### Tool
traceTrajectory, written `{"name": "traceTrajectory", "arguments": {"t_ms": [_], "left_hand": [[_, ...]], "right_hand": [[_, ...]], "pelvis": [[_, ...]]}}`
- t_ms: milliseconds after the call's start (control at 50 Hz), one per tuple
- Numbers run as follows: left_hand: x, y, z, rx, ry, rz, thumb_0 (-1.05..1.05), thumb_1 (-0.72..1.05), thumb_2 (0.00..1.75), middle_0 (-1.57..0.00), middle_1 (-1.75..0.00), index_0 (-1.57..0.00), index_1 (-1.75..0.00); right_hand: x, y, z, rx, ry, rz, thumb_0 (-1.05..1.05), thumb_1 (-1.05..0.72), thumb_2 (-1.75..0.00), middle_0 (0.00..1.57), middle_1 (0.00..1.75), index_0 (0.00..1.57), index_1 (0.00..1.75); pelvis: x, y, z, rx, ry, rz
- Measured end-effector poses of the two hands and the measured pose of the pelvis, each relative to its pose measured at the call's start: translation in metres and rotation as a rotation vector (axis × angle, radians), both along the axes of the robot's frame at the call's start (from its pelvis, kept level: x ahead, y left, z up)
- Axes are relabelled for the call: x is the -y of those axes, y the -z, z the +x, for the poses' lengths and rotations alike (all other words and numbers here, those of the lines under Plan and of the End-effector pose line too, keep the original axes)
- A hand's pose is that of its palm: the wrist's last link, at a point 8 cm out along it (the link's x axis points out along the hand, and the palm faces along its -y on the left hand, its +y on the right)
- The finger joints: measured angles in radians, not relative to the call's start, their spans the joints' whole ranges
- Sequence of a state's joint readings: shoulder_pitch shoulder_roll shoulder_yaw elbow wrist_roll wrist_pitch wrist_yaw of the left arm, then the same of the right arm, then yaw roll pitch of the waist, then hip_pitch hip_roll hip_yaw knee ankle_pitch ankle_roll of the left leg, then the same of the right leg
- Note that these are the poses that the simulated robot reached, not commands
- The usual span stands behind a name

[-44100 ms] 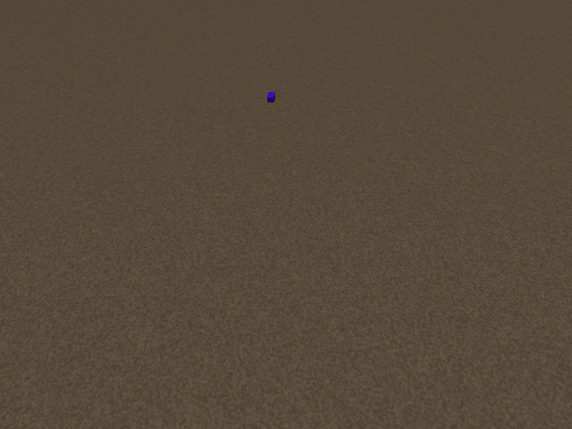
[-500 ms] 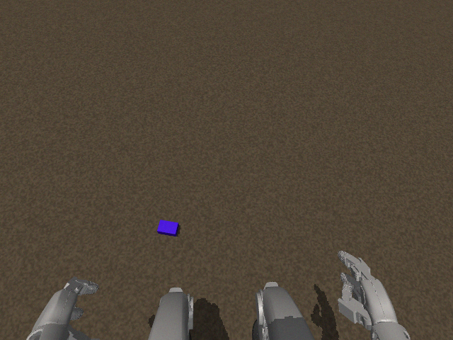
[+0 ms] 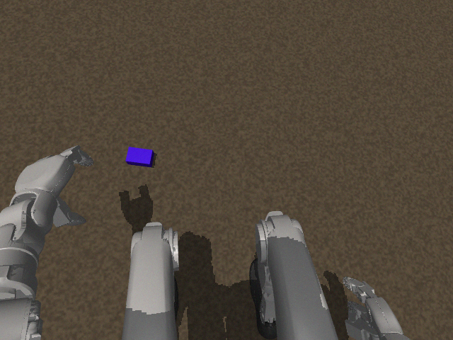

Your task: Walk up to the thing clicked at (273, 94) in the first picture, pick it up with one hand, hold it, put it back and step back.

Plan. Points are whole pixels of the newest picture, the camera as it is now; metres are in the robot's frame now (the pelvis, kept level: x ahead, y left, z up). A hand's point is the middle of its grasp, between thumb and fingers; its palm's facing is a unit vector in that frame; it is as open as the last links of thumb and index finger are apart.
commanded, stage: rise first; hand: left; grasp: from above
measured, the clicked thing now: (140, 157) +0.55 +0.21 -0.42
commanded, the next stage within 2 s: none
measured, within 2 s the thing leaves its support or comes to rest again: neither
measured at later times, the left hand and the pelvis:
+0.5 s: hand (86, 171) +0.45 +0.29 -0.23, palm faces -0.48 -0.07 -0.87, open 13.4 cm; pelvis -0.02 +0.02 -0.08, yaw -3 degrees
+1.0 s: hand (95, 162) +0.48 +0.29 -0.26, palm faces -0.48 +0.03 -0.88, open 13.6 cm; pelvis -0.01 +0.03 -0.11, yaw -5 degrees
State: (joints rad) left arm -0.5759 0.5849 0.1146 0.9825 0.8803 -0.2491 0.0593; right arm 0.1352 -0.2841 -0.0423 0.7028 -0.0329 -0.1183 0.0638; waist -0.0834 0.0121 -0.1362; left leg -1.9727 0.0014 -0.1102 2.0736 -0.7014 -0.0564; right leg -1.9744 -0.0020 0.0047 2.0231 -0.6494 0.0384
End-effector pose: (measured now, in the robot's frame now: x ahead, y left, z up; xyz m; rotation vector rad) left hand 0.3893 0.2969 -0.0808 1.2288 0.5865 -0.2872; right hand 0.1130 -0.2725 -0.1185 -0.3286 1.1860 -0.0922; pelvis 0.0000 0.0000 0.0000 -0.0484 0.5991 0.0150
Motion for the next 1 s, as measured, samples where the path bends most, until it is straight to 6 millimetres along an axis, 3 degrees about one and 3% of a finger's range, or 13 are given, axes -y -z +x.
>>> {"name": "traceTrajectory", "arguments": {"t_ms": [180, 380, 680, 1000], "left_hand": [[-0.001, 0.043, 0.028, 0.049, 0.146, 0.053, 0.0, -0.27, 0.83, -0.28, -0.83, -0.28, -0.83], [0.001, 0.075, 0.057, 0.094, 0.242, 0.112, 0.0, -0.3, 0.89, -0.23, -0.79, -0.22, -0.8], [0.005, 0.105, 0.087, 0.094, 0.335, 0.15, 0.0, -0.38, 0.95, -0.18, -0.79, -0.16, -0.8], [0.009, 0.125, 0.103, 0.107, 0.407, 0.171, 0.0, -0.39, 0.95, -0.2, -0.76, -0.17, -0.78]], "right_hand": [[0.001, 0.028, -0.055, -0.142, 0.038, -0.048, 0.01, -0.9, -0.9, 0.21, 0.3, 0.2, 0.3], [-0.007, 0.043, -0.088, -0.238, 0.061, -0.087, 0.0, -0.87, -0.89, 0.21, 0.3, 0.2, 0.3], [-0.022, 0.055, -0.1, -0.314, 0.052, -0.107, 0.0, -0.88, -0.89, 0.21, 0.3, 0.2, 0.3], [-0.025, 0.059, -0.105, -0.356, 0.042, -0.125, 0.0, -0.89, -0.89, 0.21, 0.3, 0.2, 0.3]], "pelvis": [[-0.007, 0.043, -0.012, 0.018, 0.005, -0.032], [-0.015, 0.073, -0.016, 0.031, 0.005, -0.065], [-0.024, 0.093, -0.013, 0.025, 0.01, -0.097], [-0.026, 0.105, -0.009, 0.026, 0.021, -0.111]]}}
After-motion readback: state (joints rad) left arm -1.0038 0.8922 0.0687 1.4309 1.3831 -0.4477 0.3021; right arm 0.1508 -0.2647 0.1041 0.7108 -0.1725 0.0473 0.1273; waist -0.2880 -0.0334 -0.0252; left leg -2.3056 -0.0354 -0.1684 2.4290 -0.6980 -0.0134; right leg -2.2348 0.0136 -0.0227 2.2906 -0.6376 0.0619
